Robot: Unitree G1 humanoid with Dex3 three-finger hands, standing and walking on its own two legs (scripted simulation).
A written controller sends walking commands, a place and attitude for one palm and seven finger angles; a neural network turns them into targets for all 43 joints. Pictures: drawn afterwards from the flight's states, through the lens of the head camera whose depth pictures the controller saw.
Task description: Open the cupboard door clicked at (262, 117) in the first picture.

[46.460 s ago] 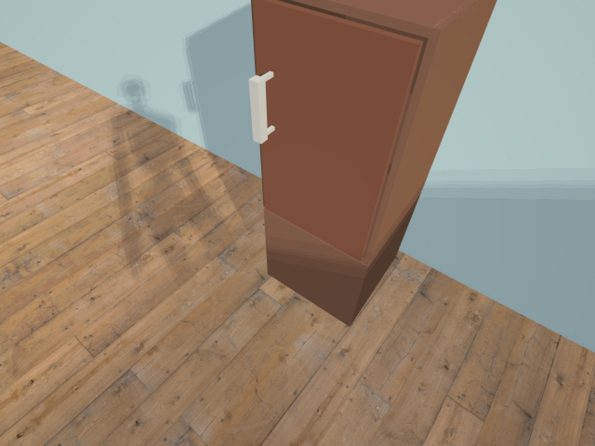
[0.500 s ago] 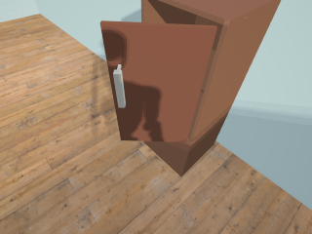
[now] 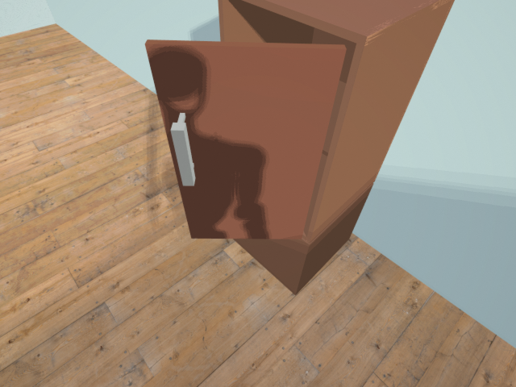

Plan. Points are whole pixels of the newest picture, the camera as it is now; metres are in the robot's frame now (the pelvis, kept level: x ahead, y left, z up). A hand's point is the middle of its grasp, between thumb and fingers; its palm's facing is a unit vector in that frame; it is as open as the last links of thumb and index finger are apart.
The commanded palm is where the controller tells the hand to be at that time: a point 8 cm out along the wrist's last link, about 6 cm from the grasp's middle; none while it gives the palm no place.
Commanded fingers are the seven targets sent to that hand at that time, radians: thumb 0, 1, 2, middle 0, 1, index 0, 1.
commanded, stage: come to a stop and stand still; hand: left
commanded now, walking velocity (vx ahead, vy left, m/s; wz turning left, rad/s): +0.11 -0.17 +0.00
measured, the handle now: (185, 150) +0.56 +0.19 +0.03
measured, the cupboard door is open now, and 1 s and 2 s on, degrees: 45 45 45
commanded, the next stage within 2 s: look again from close up in 1.10 s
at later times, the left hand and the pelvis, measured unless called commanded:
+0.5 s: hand out of the picture +0.03 +0.16 -0.19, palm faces +0.07 -0.98 -0.18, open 7.4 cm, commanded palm none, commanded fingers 0.00 0.90 0.90 -0.20 -0.30 -0.20 -0.30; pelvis +0.02 -0.01 -0.01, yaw +1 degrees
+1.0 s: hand out of the picture +0.00 +0.17 -0.18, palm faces -0.02 -0.98 -0.17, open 7.4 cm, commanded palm none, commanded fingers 0.00 0.90 0.90 -0.20 -0.30 -0.20 -0.30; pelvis -0.01 +0.01 +0.00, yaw -2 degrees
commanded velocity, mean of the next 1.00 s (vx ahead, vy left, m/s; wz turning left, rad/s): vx -0.04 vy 0.03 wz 0.00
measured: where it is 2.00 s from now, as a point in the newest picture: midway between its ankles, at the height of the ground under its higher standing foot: outside the picture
